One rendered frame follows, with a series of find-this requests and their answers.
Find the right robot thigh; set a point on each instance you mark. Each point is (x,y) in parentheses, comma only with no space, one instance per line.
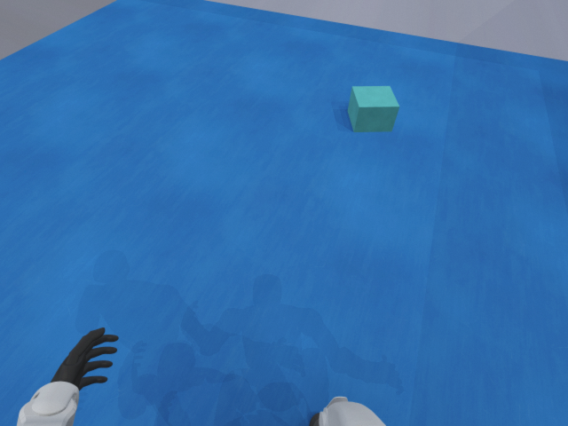
(347,413)

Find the robot left forearm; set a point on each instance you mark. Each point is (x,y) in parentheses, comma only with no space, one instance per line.
(54,404)

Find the left robot hand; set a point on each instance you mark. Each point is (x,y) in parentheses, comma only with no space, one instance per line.
(76,364)

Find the right robot shin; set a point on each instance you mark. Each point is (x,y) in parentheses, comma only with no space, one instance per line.
(337,399)

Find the carton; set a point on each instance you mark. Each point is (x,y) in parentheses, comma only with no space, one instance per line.
(372,108)

